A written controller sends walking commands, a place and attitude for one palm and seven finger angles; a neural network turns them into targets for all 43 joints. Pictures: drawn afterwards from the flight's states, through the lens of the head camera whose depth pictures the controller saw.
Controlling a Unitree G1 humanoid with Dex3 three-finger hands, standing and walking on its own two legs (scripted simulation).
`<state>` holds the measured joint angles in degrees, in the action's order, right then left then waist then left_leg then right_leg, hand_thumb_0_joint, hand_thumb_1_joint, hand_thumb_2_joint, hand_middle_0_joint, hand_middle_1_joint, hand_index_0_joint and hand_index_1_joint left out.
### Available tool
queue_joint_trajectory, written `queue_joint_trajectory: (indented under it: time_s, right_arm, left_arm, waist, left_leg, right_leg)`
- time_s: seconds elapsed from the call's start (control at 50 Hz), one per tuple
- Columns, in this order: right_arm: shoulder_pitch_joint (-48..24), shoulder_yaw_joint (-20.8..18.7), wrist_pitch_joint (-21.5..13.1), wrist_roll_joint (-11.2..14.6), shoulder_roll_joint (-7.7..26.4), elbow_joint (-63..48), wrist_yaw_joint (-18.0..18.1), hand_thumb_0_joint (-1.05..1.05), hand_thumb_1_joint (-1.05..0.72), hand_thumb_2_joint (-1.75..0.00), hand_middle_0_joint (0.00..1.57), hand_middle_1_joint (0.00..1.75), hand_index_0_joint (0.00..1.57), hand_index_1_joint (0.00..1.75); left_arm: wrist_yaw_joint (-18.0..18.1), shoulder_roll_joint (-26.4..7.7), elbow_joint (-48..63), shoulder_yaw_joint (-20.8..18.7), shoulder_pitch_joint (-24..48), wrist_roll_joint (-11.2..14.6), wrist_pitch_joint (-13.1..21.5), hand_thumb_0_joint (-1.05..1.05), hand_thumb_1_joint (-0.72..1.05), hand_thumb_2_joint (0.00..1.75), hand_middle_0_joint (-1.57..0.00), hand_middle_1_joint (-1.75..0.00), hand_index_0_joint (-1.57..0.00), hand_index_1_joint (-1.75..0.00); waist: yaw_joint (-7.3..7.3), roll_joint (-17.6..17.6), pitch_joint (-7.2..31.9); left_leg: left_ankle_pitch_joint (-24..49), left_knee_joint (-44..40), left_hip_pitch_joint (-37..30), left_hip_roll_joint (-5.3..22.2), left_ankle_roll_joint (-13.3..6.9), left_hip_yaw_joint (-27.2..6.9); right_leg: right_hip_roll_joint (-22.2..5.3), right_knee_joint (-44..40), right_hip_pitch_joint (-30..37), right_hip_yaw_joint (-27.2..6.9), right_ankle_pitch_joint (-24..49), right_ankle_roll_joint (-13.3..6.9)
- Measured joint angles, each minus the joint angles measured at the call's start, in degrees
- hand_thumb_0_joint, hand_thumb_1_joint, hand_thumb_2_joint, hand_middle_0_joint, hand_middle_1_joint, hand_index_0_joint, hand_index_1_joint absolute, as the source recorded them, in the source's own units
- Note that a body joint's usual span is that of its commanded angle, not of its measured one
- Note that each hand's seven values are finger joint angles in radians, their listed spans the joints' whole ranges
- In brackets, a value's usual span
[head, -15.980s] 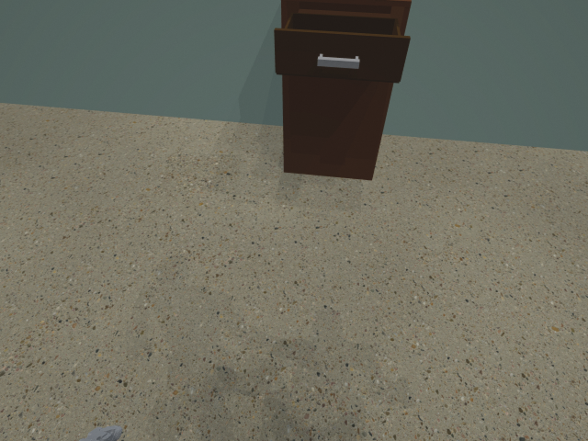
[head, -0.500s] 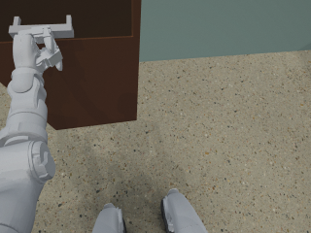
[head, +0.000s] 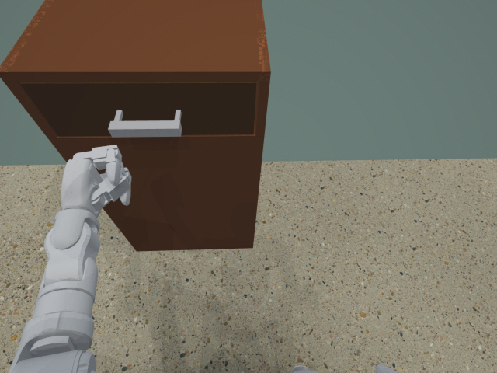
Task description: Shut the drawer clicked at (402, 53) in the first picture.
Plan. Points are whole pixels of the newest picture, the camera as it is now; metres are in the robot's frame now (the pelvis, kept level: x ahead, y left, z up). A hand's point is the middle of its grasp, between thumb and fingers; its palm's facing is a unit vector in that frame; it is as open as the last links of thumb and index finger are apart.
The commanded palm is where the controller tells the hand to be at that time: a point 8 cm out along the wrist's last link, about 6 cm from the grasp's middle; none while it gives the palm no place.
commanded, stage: draw the hand back to the body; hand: left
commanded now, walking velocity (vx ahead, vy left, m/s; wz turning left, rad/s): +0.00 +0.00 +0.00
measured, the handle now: (147, 121) +0.57 +0.20 +0.03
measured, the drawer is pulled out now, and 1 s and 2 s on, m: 0.00 0.00 0.00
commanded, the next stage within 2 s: step back with the hand held close in 1.04 s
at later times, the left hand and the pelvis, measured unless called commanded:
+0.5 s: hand (39, 260) +0.25 +0.23 +0.14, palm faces +0.31 -0.91 -0.28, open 3.3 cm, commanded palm +0.20 +0.27 +0.16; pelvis -0.02 +0.00 +0.03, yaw +2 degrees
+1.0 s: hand out of the picture +0.15 +0.24 +0.20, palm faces +0.46 -0.79 -0.41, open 3.3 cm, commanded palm +0.10 +0.28 +0.21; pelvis -0.02 -0.01 +0.04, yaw +2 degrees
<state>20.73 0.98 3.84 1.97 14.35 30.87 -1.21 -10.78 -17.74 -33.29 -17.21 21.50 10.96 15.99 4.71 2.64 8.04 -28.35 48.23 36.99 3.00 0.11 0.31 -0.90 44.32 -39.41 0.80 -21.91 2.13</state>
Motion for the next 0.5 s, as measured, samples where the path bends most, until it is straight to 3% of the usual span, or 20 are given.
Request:
queue_joint_trajectory:
  time_s: [0.18,0.24,0.3,0.38,0.5]
  right_arm:
    - [-4.5,0.1,-3.2,0.9,0.8,-0.5,1.4,0.01,-0.91,-0.90,0.20,0.30,0.20,0.29]
    - [-6.2,0.1,-3.1,0.7,0.3,-0.6,2.4,0.01,-0.91,-0.90,0.20,0.30,0.20,0.29]
    - [-7.6,0.5,-3.2,0.5,-0.1,-0.7,3.6,0.01,-0.91,-0.90,0.20,0.30,0.20,0.29]
    - [-9.0,1.3,-3.6,0.2,-0.7,-0.1,4.9,0.01,-0.91,-0.90,0.20,0.30,0.20,0.29]
    - [-9.8,2.3,-5.3,-0.6,-1.2,1.4,5.7,0.01,-0.91,-0.90,0.20,0.30,0.20,0.29]
  left_arm:
    - [-3.6,1.2,11.1,3.3,-10.0,2.6,-3.3,0.02,0.90,0.90,-1.40,-1.60,-1.40,-1.60]
    - [2.2,0.9,17.2,5.6,-14.3,-2.1,-6.2,0.02,0.90,0.90,-1.40,-1.60,-1.40,-1.60]
    - [7.6,1.1,23.0,7.1,-18.7,-4.7,-8.8,0.02,0.90,0.90,-1.40,-1.60,-1.40,-1.60]
    - [11.8,1.2,28.8,7.7,-23.7,-6.4,-11.2,0.02,0.90,0.90,-1.40,-1.60,-1.40,-1.60]
    - [14.8,1.0,36.1,7.3,-29.1,-7.4,-12.7,0.02,0.90,0.90,-1.40,-1.60,-1.40,-1.60]
  waist:
    - [-2.40,0.6,-0.9]
    - [-3.19,0.3,-2.1]
    - [-3.97,0.3,-3.4]
    - [-5.20,0.2,-4.9]
    - [-6.88,0.3,-7.0]
  left_leg:
    - [1.5,-3.4,-7.9,-0.7,0.0,-0.7]
    - [2.6,-6.1,-12.0,-1.2,-0.1,-0.1]
    - [4.2,-9.3,-16.0,-1.6,-0.2,0.3]
    - [6.2,-13.3,-20.8,-1.9,-0.3,0.4]
    - [8.4,-17.9,-26.7,-2.0,-0.1,0.1]
  right_leg:
    - [-0.7,-3.3,8.3,0.8,0.9,0.0]
    - [-1.2,-4.8,11.8,0.2,1.5,0.2]
    - [-1.5,-7.3,15.4,-0.1,2.7,0.2]
    - [-1.7,-10.7,20.0,-0.1,4.3,0.1]
    - [-1.8,-15.2,26.0,0.4,6.4,0.0]
